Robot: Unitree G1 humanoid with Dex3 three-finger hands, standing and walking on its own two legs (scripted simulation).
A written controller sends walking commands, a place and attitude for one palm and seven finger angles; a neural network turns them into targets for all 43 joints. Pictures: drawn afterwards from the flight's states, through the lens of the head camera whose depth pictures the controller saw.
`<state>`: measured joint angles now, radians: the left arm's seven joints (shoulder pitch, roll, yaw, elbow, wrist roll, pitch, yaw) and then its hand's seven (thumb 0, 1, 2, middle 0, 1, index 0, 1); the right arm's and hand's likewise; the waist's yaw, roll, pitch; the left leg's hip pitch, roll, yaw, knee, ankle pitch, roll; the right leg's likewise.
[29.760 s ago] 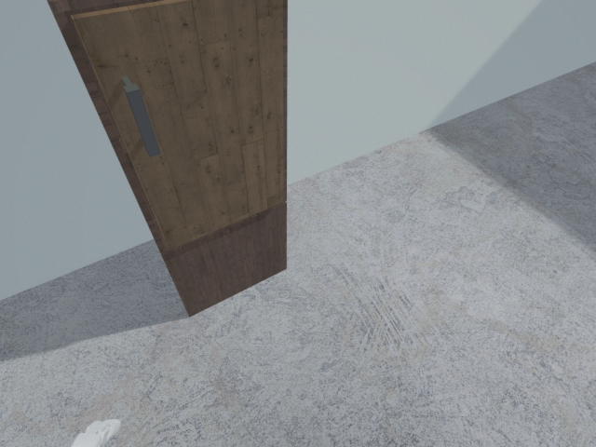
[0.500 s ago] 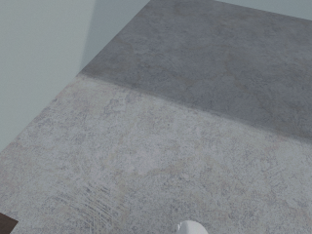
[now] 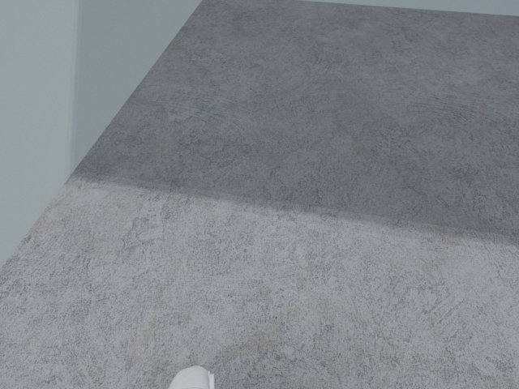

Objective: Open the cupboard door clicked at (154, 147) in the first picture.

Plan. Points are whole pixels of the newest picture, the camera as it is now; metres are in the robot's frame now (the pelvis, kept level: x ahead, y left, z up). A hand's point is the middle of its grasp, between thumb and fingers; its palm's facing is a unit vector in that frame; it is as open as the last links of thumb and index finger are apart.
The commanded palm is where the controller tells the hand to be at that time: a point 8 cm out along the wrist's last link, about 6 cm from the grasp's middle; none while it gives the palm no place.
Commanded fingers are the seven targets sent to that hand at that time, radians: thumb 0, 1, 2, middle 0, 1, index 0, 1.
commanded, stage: walk to a spot facing it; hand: left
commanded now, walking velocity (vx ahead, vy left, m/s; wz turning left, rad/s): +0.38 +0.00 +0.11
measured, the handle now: out of the picture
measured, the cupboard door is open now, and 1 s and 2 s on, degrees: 48 48 48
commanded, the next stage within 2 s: turn to face it in 0.44 s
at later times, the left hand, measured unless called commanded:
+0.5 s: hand (151, 337) +0.24 +0.22 -0.18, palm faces +0.07 -0.99 -0.15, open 7.4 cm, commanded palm none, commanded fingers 0.00 0.90 0.90 -0.20 -0.30 -0.20 -0.30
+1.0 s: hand (180, 229) +0.48 +0.21 -0.18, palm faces +0.19 -0.97 -0.16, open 7.2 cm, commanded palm none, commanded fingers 0.00 0.90 0.90 -0.20 -0.30 -0.20 -0.30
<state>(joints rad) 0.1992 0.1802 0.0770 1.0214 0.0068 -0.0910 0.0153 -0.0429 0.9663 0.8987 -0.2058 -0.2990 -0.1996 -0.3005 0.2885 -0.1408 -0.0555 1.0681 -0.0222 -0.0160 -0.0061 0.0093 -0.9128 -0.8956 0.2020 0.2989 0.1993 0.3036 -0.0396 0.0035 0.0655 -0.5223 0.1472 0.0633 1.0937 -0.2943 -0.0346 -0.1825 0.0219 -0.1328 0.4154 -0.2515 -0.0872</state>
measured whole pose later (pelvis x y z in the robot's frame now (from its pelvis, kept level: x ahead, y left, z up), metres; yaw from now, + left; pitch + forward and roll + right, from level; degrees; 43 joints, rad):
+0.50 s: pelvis +0.25 +0.06 -0.01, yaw -1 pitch -1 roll +0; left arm 0.31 0.15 0.06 1.08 0.03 -0.03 -0.01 0.01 0.91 0.90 -0.20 -0.30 -0.19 -0.30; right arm 0.23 -0.15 -0.05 1.04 -0.03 -0.07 -0.03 0.00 -0.94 -0.90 0.20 0.30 0.20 0.30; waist 0.03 -0.03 0.07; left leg -0.25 0.02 0.18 0.50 -0.23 0.05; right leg -0.51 -0.09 -0.02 1.25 -0.30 -0.01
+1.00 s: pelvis +0.39 +0.02 -0.01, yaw +10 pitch +0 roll +0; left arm 0.12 0.16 0.06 0.95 0.03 -0.02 0.03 -0.02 0.94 0.90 -0.21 -0.30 -0.20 -0.30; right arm 0.23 -0.17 -0.06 1.02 -0.01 0.04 0.01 0.01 -0.91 -0.90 0.20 0.30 0.20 0.30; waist -0.04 -0.04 0.07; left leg -0.44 0.09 0.11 0.87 -0.43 -0.05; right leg -0.27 -0.16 -0.28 0.58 -0.29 0.02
